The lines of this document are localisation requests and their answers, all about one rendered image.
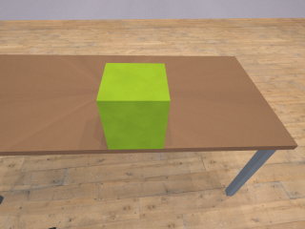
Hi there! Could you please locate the carton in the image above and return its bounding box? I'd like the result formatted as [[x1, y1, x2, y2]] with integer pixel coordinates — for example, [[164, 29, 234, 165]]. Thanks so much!
[[96, 63, 171, 150]]

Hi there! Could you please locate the table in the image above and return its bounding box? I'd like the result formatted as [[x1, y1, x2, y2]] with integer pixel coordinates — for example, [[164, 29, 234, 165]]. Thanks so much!
[[0, 54, 298, 204]]

